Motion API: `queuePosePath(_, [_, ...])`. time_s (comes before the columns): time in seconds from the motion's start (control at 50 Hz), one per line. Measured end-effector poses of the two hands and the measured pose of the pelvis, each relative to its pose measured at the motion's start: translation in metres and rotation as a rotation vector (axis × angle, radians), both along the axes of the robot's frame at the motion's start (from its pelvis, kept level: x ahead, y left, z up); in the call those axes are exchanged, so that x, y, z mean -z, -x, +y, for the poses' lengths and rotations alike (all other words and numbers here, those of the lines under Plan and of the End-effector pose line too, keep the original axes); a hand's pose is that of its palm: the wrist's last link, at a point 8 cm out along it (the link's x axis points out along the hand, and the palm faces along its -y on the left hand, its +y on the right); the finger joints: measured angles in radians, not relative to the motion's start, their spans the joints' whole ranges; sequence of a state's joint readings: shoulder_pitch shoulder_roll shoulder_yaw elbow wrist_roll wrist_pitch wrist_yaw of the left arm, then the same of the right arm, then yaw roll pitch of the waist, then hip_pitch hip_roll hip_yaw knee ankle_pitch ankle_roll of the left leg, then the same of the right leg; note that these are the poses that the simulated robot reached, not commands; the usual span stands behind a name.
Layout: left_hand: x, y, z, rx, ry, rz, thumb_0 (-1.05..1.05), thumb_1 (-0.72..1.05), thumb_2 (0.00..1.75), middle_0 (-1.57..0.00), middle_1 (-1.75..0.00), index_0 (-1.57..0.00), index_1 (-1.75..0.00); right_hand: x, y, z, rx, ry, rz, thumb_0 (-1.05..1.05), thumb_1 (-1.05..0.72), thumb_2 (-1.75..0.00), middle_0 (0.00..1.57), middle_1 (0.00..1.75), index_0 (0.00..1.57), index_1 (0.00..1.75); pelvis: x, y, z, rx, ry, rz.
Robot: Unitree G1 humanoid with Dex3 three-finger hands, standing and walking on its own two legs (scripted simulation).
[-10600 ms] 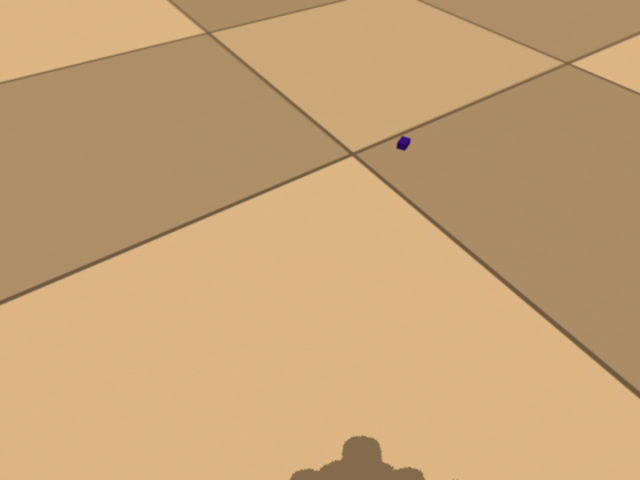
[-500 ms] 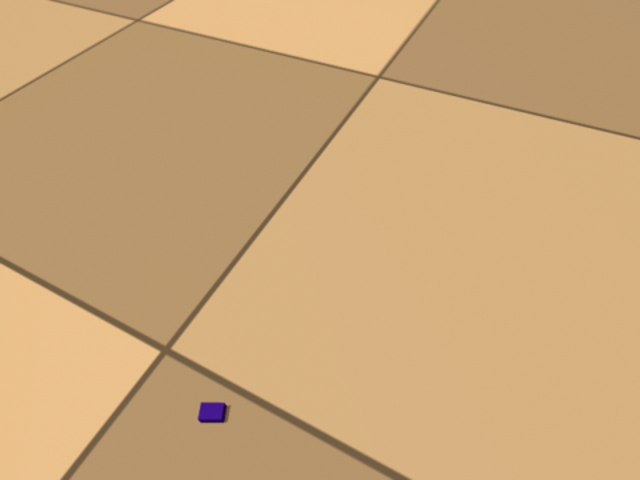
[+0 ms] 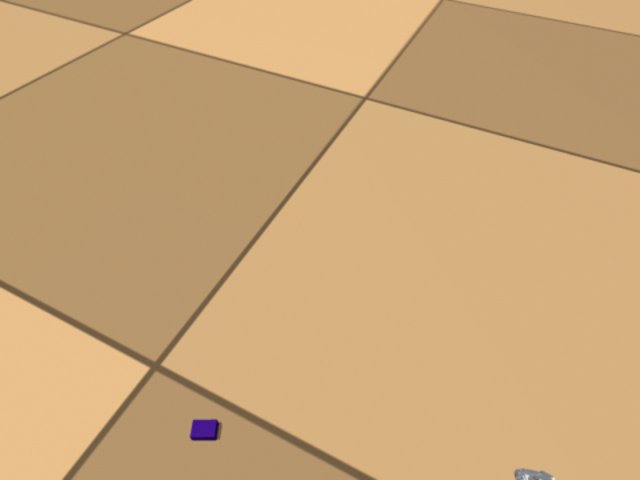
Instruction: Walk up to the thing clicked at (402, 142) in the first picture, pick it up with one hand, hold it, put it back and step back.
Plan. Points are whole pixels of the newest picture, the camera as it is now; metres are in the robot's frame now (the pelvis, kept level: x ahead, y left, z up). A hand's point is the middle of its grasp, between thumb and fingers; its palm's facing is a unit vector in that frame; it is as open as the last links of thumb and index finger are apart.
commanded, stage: stand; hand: left
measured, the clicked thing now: (204, 430) +0.40 +0.33 -0.77
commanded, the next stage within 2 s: walk up in 1.72 s
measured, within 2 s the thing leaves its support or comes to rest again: neither
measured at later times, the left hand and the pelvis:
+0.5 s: hand out of the picture +0.07 +0.25 -0.16, palm faces -0.02 -0.95 -0.32, open 7.4 cm; pelvis +0.00 +0.00 +0.00, yaw +0 degrees
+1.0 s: hand out of the picture +0.06 +0.24 -0.16, palm faces -0.03 -0.94 -0.34, open 7.4 cm; pelvis +0.00 -0.01 +0.00, yaw +0 degrees
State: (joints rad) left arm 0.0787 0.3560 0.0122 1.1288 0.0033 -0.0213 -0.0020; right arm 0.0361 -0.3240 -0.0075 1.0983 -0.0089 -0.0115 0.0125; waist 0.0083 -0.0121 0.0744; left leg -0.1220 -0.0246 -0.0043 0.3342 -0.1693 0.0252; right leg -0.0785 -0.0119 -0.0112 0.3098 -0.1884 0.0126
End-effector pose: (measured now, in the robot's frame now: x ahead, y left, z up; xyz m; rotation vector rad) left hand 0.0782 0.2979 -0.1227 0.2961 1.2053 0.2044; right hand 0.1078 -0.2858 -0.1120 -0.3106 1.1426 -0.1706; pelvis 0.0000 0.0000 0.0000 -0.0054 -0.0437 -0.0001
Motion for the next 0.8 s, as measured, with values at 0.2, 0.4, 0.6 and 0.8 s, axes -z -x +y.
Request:
queuePosePath(0.2, [0.004, 0.025, 0.003, -0.018, 0.003, 0.081, 0.00, 0.90, 0.90, -0.20, -0.30, -0.20, -0.30, 0.009, 0.023, 0.007, 0.021, -0.015, 0.085, 0.01, -0.91, -0.89, 0.20, 0.30, 0.20, 0.30, -0.001, 0.000, 0.005, 0.002, -0.003, 0.011])
queuePosePath(0.4, [0.006, 0.021, -0.004, -0.003, 0.017, 0.064, 0.00, 0.90, 0.90, -0.20, -0.30, -0.21, -0.30, 0.006, 0.027, 0.002, 0.038, -0.002, 0.077, 0.01, -0.91, -0.89, 0.20, 0.30, 0.20, 0.30, -0.001, 0.001, 0.005, 0.002, -0.004, 0.008])
queuePosePath(0.6, [0.003, 0.012, -0.007, 0.015, 0.013, 0.019, 0.00, 0.90, 0.90, -0.20, -0.30, -0.21, -0.30, 0.003, 0.029, -0.005, 0.040, 0.006, 0.053, 0.01, -0.91, -0.89, 0.20, 0.30, 0.20, 0.30, -0.001, 0.004, 0.002, -0.002, -0.004, 0.005])
queuePosePath(0.8, [-0.001, 0.019, -0.007, 0.010, -0.001, 0.041, 0.00, 0.90, 0.90, -0.20, -0.30, -0.21, -0.30, 0.008, 0.039, -0.009, 0.042, -0.001, 0.084, 0.01, -0.91, -0.89, 0.20, 0.30, 0.20, 0.30, -0.001, 0.004, -0.002, -0.001, -0.006, 0.007])
